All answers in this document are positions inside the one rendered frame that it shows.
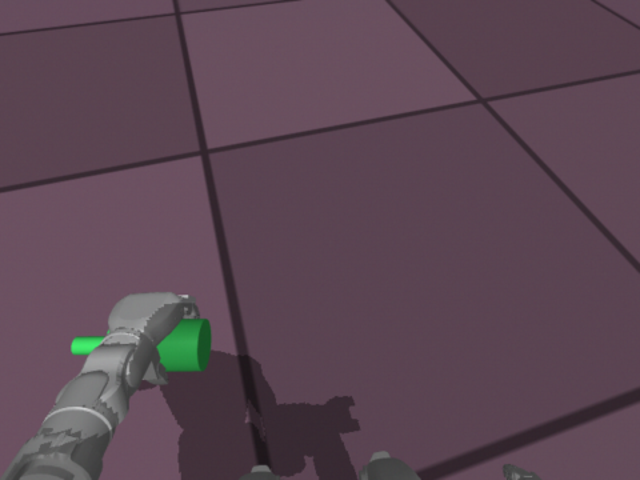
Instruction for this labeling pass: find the bottle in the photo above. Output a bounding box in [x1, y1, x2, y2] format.
[71, 319, 211, 372]

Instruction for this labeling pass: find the left robot hand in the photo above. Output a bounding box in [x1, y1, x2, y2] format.
[108, 292, 200, 385]

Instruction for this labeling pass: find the right robot hand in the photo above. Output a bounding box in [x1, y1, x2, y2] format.
[503, 464, 542, 480]

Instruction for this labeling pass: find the left robot arm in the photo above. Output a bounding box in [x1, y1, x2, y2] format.
[0, 328, 155, 480]

